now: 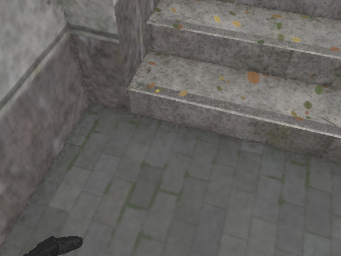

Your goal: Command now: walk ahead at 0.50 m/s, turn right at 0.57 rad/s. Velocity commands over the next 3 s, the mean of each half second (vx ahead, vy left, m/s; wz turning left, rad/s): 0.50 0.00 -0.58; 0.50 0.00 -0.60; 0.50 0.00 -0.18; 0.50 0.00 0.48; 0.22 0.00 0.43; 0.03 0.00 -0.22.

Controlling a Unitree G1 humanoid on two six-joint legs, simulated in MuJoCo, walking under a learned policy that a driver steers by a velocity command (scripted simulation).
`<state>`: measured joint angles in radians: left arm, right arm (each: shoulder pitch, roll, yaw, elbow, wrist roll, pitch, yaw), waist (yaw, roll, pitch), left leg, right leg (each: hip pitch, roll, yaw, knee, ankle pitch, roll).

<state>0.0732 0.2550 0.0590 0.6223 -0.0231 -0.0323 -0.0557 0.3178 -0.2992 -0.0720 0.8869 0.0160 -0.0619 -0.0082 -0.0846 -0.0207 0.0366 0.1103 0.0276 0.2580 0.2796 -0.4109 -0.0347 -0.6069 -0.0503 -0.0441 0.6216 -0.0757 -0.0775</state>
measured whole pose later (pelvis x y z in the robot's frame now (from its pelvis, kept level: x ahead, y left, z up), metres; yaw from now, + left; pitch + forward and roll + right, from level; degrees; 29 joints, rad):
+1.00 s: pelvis +0.54 -0.13 +0.00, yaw -35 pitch +2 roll +2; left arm 0.01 0.29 0.03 0.64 0.06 -0.01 -0.09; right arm 0.42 -0.28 -0.05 0.86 -0.02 -0.06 -0.01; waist -0.08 -0.02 0.05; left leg 0.06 0.07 0.26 0.38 -0.43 -0.06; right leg -0.52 0.00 -0.06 0.60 -0.18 -0.11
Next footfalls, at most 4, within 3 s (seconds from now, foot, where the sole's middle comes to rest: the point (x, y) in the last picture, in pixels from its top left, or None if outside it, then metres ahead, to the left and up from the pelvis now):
0.04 right None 0.19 -0.10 -0.76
0.52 left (154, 241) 0.51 0.05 -0.76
1.02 right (236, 204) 0.63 -0.29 -0.76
1.70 left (242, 95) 1.08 -0.39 -0.60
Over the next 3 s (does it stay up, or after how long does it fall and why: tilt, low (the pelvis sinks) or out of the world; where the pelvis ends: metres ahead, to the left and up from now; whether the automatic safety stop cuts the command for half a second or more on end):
stays up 1.31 -0.55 0.33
